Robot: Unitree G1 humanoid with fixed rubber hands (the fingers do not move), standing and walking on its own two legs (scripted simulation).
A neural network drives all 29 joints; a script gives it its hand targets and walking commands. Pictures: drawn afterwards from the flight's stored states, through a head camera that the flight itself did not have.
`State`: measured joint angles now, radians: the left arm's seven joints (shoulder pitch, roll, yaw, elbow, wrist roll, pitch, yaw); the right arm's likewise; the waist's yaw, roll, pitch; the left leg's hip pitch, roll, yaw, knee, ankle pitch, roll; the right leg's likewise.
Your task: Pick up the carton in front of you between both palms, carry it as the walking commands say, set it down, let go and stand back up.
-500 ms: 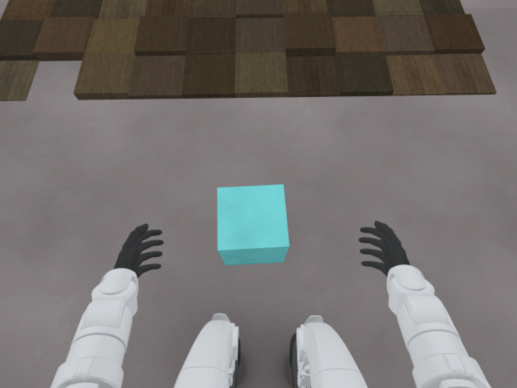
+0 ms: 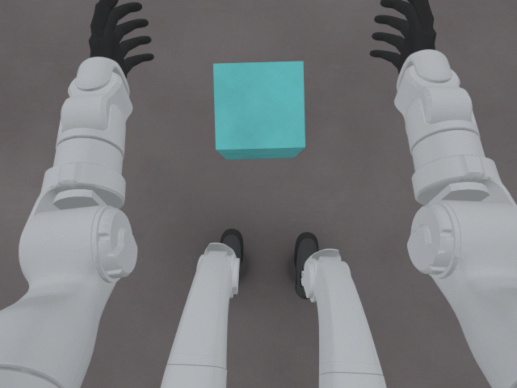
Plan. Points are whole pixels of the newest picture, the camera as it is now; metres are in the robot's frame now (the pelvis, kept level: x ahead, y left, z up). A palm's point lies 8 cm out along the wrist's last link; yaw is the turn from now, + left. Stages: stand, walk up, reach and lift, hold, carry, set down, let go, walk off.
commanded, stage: reach and lift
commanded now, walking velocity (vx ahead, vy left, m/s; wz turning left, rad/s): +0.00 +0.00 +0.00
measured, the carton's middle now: (259, 117) +0.55 +0.04 -0.53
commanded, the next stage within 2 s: none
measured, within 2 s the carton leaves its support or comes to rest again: leaves its support in 1.92 s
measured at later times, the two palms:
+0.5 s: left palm (155, 89) +0.52 +0.23 -0.25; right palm (361, 81) +0.56 -0.14 -0.26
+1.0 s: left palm (187, 115) +0.53 +0.22 -0.45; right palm (335, 111) +0.55 -0.14 -0.45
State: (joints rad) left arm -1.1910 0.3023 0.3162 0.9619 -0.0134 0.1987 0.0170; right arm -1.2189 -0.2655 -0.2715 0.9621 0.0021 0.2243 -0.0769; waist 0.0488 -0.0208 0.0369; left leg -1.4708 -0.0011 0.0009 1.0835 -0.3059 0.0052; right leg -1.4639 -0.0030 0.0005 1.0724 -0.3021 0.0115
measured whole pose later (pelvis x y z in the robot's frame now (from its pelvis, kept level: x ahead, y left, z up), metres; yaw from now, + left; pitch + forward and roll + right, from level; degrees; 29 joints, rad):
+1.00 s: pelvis -0.03 -0.01 -0.28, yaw +0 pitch +37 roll -1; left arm -1.62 0.44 0.14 1.21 -0.20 0.10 0.08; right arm -1.66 -0.39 -0.08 1.20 0.21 0.13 -0.13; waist 0.05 -0.01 0.44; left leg -2.25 -0.01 -0.02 2.16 -0.57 -0.01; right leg -2.24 0.05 0.02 2.16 -0.57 0.04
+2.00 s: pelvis -0.03 -0.01 -0.28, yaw +1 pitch +33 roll -1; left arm -1.45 0.27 0.22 0.77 -0.10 0.33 0.17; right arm -1.47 -0.25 -0.21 0.80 0.08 0.31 -0.18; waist 0.04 -0.02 0.46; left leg -2.17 -0.05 -0.04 2.21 -0.61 -0.03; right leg -2.15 0.08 0.04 2.21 -0.62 0.06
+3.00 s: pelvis +0.01 -0.01 -0.03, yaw +2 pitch +33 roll +0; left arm -0.74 -0.07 0.44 0.60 0.25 0.40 0.01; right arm -0.74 0.10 -0.44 0.62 -0.22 0.38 -0.05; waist 0.02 -0.02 -0.23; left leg -1.46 -0.04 -0.06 1.33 -0.45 -0.03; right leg -1.45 0.06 0.07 1.33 -0.47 0.03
